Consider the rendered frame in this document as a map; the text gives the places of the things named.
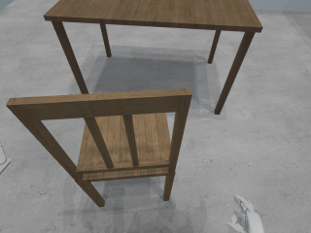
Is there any robot right hand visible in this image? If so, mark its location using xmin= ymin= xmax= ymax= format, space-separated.
xmin=227 ymin=194 xmax=265 ymax=233

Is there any chair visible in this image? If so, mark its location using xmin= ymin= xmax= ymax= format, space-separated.
xmin=6 ymin=88 xmax=192 ymax=208

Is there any table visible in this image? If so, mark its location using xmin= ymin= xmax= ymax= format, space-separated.
xmin=43 ymin=0 xmax=263 ymax=115

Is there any robot left hand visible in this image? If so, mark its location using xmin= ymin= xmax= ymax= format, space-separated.
xmin=0 ymin=141 xmax=12 ymax=174

